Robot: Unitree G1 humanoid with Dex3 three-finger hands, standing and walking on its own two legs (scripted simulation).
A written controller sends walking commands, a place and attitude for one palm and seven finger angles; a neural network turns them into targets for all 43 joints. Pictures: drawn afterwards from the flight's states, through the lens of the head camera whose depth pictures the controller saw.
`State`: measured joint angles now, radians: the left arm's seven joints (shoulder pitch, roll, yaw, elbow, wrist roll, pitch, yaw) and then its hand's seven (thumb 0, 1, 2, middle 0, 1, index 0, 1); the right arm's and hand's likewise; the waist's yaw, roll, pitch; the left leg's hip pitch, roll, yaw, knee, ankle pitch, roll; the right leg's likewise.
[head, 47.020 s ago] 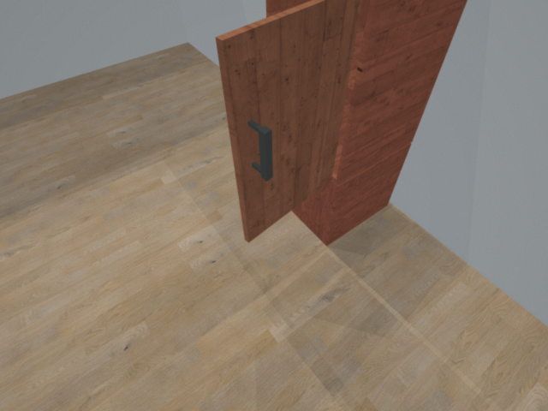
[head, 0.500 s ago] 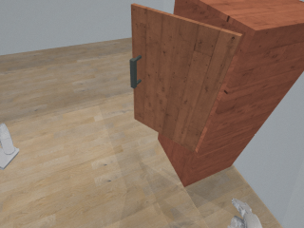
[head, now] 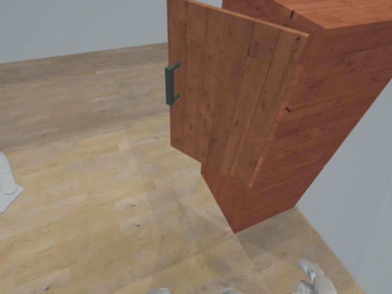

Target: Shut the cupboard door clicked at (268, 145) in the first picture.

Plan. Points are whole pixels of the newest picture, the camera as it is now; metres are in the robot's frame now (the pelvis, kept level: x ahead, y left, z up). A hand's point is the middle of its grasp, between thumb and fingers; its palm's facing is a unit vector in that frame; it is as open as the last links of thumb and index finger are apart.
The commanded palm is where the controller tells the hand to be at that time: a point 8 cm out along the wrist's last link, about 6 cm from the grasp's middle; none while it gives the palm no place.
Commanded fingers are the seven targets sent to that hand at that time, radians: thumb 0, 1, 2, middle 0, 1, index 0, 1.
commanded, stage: step back with the hand held close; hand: left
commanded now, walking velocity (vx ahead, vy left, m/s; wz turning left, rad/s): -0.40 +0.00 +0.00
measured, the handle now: (173, 84) +0.72 +0.10 +0.04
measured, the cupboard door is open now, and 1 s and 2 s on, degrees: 32 32 32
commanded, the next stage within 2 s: stop stepping back and stand still in 0.48 s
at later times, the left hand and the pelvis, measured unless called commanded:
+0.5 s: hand (30, 228) +0.17 +0.22 +0.18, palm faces +0.27 -0.87 -0.41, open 7.4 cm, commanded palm +0.07 +0.28 +0.21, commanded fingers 0.00 0.90 0.90 -0.20 -0.30 -0.20 -0.30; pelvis -0.08 -0.01 +0.03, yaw -3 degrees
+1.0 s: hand out of the picture -0.01 +0.25 +0.17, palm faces +0.46 -0.82 -0.34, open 7.4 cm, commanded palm -0.07 +0.30 +0.21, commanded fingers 0.00 0.90 0.90 -0.20 -0.30 -0.20 -0.30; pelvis -0.20 -0.01 +0.02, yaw +3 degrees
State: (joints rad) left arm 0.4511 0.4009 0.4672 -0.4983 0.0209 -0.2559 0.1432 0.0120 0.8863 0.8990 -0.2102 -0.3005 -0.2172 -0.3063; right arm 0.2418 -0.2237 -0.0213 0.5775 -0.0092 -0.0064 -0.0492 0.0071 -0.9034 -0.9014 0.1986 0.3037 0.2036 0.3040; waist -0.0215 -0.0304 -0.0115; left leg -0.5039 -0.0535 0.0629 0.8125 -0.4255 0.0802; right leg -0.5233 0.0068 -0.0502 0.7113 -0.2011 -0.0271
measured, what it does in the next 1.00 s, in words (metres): walks backwards: right foot, then left foot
